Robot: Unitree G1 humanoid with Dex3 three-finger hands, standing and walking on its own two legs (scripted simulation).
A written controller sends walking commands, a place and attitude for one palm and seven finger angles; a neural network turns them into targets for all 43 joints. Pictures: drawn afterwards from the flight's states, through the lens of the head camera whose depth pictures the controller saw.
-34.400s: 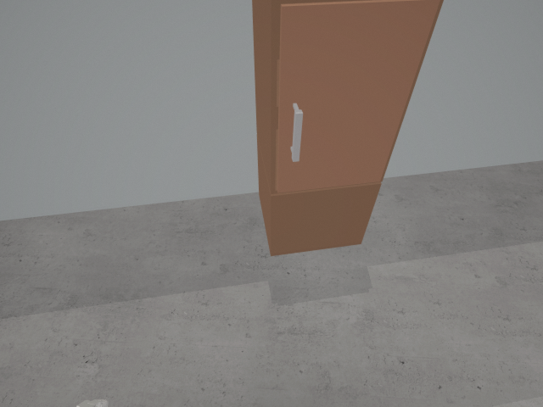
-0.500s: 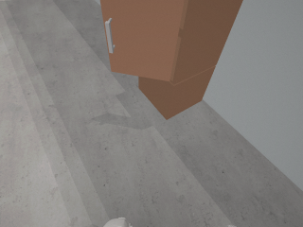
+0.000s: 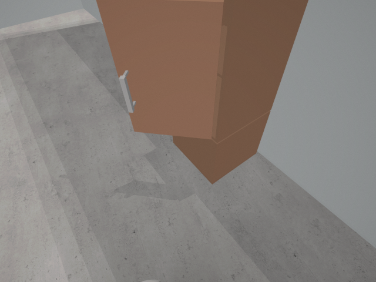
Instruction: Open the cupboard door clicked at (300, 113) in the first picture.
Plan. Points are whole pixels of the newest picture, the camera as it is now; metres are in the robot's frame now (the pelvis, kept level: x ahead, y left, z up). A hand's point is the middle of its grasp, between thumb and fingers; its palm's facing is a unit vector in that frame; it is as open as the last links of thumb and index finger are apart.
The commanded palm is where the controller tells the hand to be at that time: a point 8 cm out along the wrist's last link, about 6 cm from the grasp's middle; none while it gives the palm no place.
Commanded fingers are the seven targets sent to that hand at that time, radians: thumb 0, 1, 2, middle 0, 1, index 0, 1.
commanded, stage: take the last steps up to it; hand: left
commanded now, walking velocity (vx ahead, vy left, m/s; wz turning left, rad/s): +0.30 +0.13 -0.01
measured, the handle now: (128, 92) +0.79 +0.28 -0.08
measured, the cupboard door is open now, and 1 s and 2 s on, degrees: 45 45 45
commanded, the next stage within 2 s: come to a stop and stand still in 0.36 s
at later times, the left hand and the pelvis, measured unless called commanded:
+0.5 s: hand (92, 252) +0.22 +0.28 -0.17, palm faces +0.04 -0.98 -0.18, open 7.3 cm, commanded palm none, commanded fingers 0.00 0.90 0.90 -0.20 -0.30 -0.20 -0.30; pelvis +0.18 +0.10 +0.00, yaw -2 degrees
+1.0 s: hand (99, 220) +0.31 +0.29 -0.18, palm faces +0.03 -0.98 -0.19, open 7.3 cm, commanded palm none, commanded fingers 0.00 0.90 0.90 -0.20 -0.30 -0.20 -0.30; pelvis +0.23 +0.10 +0.00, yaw -1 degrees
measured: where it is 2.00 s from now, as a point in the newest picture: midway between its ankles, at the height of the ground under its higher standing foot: outside the picture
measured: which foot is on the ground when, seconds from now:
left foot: up 0.00-0.22, down 0.24-1.00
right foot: down 0.00-0.24, up 0.26-0.58, down 0.60-0.86, up 0.88-1.00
